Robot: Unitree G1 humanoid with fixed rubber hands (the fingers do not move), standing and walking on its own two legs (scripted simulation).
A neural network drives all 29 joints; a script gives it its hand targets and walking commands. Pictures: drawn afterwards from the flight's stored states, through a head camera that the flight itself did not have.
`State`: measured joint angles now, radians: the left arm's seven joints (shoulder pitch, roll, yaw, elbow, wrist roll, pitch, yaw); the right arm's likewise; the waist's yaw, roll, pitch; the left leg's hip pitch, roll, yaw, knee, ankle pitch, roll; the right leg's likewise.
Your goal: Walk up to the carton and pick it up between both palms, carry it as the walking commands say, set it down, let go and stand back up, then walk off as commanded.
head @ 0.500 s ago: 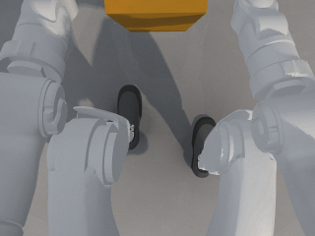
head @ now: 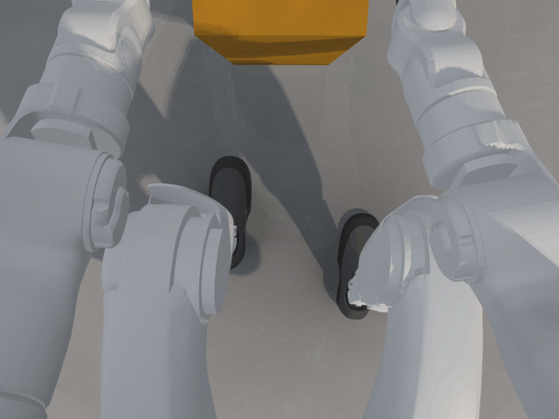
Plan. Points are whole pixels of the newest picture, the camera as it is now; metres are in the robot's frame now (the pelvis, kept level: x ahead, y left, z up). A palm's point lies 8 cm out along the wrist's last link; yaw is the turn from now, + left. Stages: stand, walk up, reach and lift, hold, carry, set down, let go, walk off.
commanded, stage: reach and lift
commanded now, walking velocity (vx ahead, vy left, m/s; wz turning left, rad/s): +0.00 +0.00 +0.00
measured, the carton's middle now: out of the picture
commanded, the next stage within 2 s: none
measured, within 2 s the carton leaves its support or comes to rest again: leaves its support in 0.76 s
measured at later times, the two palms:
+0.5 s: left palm out of the picture +0.55 +0.20 -0.17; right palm out of the picture +0.55 -0.05 -0.18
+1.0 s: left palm out of the picture +0.55 +0.19 -0.14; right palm out of the picture +0.54 -0.05 -0.17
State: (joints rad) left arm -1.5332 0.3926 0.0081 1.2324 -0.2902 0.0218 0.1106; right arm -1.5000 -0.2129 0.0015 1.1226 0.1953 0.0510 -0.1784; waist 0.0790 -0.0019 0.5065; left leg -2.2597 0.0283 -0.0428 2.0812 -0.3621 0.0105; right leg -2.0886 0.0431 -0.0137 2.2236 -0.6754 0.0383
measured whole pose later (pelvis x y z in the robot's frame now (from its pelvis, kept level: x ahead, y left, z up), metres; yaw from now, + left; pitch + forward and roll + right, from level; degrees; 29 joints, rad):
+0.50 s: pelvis +0.00 +0.00 -0.01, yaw -2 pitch +32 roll -2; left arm -1.57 0.32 0.20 1.25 -0.08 0.08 0.11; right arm -1.51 -0.14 -0.16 1.09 0.03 0.13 -0.14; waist 0.10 0.00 0.44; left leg -2.31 0.05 -0.04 2.12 -0.37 0.01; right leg -2.16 0.10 0.01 2.25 -0.66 0.06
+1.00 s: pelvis +0.02 +0.00 -0.01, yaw -5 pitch +38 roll -1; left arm -1.37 0.21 0.31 1.03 -0.02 0.19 0.07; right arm -1.31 -0.08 -0.17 0.93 0.00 0.21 -0.21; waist 0.15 -0.01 0.24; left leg -2.34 0.01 -0.07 2.14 -0.46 -0.05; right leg -2.23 0.16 0.04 2.24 -0.68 0.07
